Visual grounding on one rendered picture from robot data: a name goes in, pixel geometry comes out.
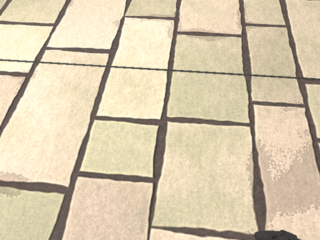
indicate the right robot hand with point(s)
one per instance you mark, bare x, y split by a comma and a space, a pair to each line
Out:
274, 235

